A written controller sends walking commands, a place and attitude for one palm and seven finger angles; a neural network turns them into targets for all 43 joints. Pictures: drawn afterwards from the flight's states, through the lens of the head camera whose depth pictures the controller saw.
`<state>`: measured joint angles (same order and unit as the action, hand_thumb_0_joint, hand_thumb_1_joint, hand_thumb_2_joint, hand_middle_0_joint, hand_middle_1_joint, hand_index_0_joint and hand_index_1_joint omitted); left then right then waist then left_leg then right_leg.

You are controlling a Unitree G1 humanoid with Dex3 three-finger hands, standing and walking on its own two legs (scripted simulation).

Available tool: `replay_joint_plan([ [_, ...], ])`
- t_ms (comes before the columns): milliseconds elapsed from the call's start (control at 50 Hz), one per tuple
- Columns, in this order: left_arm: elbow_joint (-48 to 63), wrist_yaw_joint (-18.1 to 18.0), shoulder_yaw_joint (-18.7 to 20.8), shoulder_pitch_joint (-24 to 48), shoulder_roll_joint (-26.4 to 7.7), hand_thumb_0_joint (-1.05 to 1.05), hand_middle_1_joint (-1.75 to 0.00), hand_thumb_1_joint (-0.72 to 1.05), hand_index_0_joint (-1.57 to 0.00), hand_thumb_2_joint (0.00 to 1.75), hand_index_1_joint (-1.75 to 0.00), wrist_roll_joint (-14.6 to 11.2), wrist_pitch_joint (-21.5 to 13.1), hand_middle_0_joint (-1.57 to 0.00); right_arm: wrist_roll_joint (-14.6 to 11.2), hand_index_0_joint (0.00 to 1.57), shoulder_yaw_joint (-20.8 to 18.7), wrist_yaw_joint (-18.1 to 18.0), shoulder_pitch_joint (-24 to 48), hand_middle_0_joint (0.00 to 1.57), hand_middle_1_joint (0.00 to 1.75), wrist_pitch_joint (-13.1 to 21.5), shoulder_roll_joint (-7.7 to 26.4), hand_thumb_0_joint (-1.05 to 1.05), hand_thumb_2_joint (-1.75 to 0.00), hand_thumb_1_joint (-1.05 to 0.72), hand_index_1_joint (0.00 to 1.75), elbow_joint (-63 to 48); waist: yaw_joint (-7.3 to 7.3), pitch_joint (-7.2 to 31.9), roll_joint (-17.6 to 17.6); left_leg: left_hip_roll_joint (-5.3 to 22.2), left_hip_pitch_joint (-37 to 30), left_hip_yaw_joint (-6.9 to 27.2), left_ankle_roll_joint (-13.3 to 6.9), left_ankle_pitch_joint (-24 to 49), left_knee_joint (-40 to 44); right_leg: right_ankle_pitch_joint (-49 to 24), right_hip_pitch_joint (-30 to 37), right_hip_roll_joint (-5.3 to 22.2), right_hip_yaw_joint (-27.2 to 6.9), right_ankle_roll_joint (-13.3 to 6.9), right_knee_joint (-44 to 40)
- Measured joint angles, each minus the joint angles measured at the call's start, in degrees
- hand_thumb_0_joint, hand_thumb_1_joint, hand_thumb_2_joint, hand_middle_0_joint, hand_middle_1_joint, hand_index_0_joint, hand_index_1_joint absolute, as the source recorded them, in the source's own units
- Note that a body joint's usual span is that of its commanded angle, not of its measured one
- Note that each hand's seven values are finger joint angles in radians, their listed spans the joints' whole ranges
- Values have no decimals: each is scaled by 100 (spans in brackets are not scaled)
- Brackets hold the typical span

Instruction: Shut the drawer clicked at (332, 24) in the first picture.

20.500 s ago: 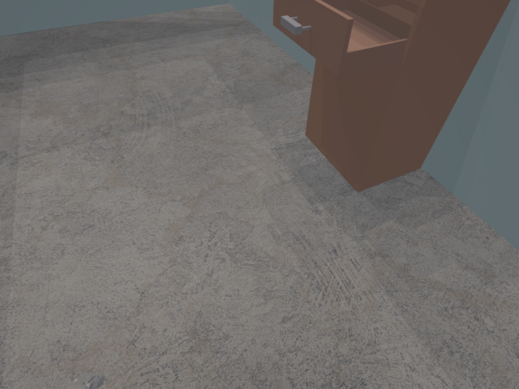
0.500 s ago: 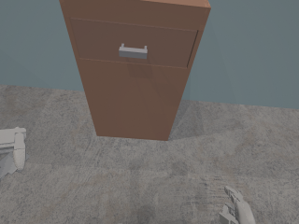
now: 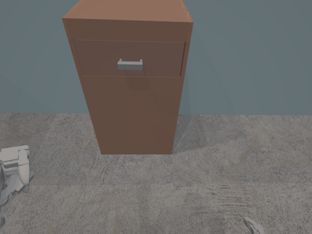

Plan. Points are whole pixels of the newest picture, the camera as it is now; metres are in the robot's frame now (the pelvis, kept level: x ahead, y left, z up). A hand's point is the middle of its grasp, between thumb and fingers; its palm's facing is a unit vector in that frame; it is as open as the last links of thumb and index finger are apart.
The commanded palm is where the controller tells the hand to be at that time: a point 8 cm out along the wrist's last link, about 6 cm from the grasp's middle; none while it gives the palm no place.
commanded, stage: stop stepping back and stand still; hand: left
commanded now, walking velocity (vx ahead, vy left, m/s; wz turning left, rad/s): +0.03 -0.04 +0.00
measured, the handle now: (130, 63) +0.83 +0.17 +0.03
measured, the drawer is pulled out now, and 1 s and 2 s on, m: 0.00 0.00 0.00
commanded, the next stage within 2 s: let the arm hang, fingers relaxed in 0.30 s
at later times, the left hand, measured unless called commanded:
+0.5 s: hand (48, 201) +0.18 +0.26 +0.04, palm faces +0.20 -0.87 -0.46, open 3.2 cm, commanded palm none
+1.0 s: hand out of the picture -0.15 +0.17 -0.16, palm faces +0.08 -0.97 -0.21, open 5.5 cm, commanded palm none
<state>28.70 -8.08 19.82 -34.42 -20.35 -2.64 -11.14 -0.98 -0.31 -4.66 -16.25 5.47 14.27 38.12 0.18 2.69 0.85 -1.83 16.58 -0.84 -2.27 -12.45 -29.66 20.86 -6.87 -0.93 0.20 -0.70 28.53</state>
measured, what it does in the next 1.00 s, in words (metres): stands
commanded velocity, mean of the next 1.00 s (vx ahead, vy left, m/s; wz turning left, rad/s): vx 0.00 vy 0.00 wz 0.00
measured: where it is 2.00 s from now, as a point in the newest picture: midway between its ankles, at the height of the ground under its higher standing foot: outside the picture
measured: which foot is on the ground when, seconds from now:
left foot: down 0.00-1.00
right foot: down 0.00-1.00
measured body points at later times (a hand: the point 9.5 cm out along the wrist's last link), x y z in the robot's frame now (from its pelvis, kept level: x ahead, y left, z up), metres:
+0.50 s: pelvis -0.02 +0.01 +0.00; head -0.02 -0.01 +0.45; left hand +0.17 +0.30 +0.06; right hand +0.15 -0.23 -0.11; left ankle +0.04 +0.10 -0.73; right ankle -0.06 -0.11 -0.73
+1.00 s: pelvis -0.04 +0.00 +0.00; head -0.01 +0.00 +0.45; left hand -0.15 +0.23 -0.14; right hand -0.06 -0.22 -0.16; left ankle +0.04 +0.10 -0.73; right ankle -0.06 -0.11 -0.73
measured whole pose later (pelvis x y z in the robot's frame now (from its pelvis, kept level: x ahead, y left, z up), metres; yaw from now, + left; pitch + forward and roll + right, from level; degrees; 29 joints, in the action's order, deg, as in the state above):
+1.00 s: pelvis -0.04 +0.00 +0.00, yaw +2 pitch -2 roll -1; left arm -68.5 -1.4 0.7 -25.2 -9.7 0.7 1.2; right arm 0.6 -0.5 -2.1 -18.6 -2.1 8.1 64.4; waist -0.1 -4.2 -1.4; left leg -2.2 17.5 2.3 -2.2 -6.7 -25.7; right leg 16.3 -7.2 -1.2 3.1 -1.1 24.8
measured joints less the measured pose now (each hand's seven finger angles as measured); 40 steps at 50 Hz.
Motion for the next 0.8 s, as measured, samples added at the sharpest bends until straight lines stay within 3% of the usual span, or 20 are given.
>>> replay_joint_plan([
  [140, 197, 75, 54, -175, -213, 2, -160, 89, -141, 90, -160, 64, -177, -141, 70, 20, 101, 40, 121, 20, 30, 178, -202, 1, -90, -90, 30, -280, 194, -85, -63, 67, 28, 65, 42, 230, 193, -231, -3, -76, 54, -50, -227],
  [240, 275, 103, 47, -363, -174, 1, -160, 89, -141, 90, -160, 22, -320, -141, 74, 20, 94, 127, 153, 20, 30, 103, -221, 1, -90, -90, 30, -279, 59, -160, -243, 201, 224, 176, 82, 154, -83, -370, 17, -248, 90, -85, -423],
  [400, 113, 96, 14, -97, -115, 2, -160, 89, -141, 90, -160, 32, -141, -141, 70, 20, 175, 42, 330, 20, 30, 134, -298, 1, -90, -90, 30, -206, -83, -397, -69, 7, -68, 56, -6, 311, 337, -314, 69, -32, 3, 20, -353],
  [440, -723, 292, -329, 385, -204, 1, -160, 89, -141, 90, -160, 183, -216, -141, 26, 20, 92, 276, 468, 20, 30, 328, -193, 1, -90, -90, 30, 76, -127, -300, -195, -11, 170, 105, -12, 312, 184, -292, -143, -19, 83, 28, -198],
  [520, -3709, 639, -1167, 1618, 62, 0, -156, 90, -137, 90, -156, 407, 737, -136, 97, 20, 31, 501, 880, 20, 30, -136, 62, 1, -90, -90, 30, 678, -91, -203, -425, -65, 531, 163, -53, 142, -330, -40, -483, 24, 170, 35, 352],
  [600, -6206, 727, -1612, 2036, 509, 1, -147, 91, -127, 90, -147, 453, 1327, -126, 191, 20, 40, 498, 914, 20, 30, -410, -6, 1, -90, -90, 30, 1037, 104, -314, -230, -81, 508, 166, -46, 94, -444, 51, -493, 43, 177, 36, 551],
  [660, -7396, 763, -1872, 1966, 850, 1, -137, 91, -117, 90, -137, 430, 1443, -116, 223, 20, 57, 446, 733, 20, 30, -547, -102, 1, -90, -91, 30, 1318, 153, -447, -15, -53, 400, 202, -22, 178, -294, -55, -366, 8, 203, 13, 361],
  [700, -7980, 601, -1815, 1849, 951, 1, -132, 91, -110, 90, -130, 420, 1421, -109, 221, 20, 52, 400, 561, 20, 30, -612, -182, 1, -90, -91, 30, 1552, 118, -522, 92, -22, 351, 246, -3, 256, -165, -162, -285, -32, 238, -15, 168],
  [800, -8856, 672, -1741, 1498, 779, 1, -112, 91, -91, 90, -112, 361, 1309, -91, 213, 20, 6, 302, 117, 20, 30, -749, -343, 1, -90, -91, 30, 2107, -46, -649, 80, 1, 274, 354, 28, 440, 123, -391, -134, -79, 330, -56, -243],
])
